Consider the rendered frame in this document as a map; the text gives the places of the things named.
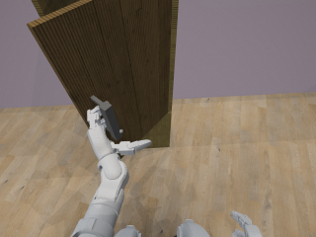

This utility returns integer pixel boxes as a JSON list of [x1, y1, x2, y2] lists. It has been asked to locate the right robot thigh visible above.
[[177, 222, 210, 237]]

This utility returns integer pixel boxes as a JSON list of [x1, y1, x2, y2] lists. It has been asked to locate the robot left shin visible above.
[[125, 225, 135, 229]]

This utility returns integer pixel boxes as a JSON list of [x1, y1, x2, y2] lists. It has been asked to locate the left robot hand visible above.
[[87, 101, 152, 161]]

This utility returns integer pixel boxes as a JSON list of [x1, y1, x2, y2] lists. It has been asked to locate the left robot forearm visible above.
[[70, 153, 129, 237]]

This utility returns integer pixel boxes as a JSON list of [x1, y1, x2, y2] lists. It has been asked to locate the handle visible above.
[[90, 95, 122, 141]]

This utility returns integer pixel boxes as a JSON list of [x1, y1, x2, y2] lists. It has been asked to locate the right robot hand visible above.
[[231, 210, 263, 237]]

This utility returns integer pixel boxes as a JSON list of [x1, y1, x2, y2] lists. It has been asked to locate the cupboard door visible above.
[[26, 0, 173, 159]]

